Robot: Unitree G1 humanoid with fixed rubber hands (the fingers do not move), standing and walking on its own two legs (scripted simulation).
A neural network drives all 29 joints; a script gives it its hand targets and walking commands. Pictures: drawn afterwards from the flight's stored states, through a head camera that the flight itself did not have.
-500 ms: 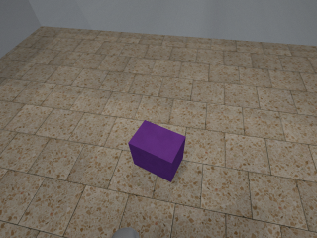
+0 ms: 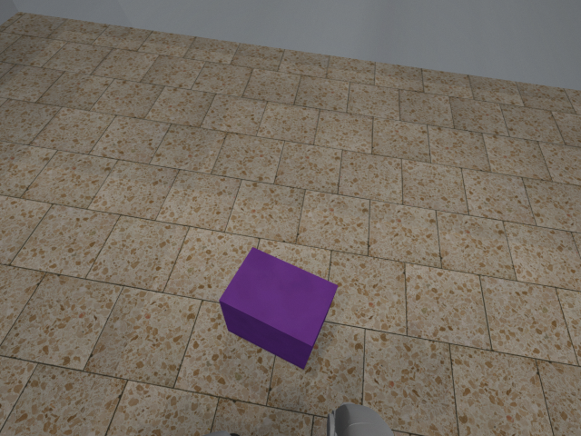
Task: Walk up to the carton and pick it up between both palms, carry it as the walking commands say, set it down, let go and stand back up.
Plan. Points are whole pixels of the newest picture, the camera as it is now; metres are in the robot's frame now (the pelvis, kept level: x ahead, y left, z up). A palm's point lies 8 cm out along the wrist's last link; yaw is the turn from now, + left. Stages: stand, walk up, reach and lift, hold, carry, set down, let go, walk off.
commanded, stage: walk up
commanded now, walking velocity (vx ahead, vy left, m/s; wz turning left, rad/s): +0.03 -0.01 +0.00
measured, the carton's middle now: (278, 309) +0.51 +0.00 -0.63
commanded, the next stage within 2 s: none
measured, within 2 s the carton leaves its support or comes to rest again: neither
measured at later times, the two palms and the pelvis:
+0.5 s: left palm out of the picture +0.10 +0.20 -0.16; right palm out of the picture +0.06 -0.28 -0.15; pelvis +0.03 -0.03 -0.01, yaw +0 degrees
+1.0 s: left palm out of the picture +0.04 +0.19 -0.15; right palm out of the picture +0.05 -0.23 -0.14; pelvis +0.05 -0.02 +0.01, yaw -1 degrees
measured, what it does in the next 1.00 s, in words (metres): steps on the spot: right foot, then right foot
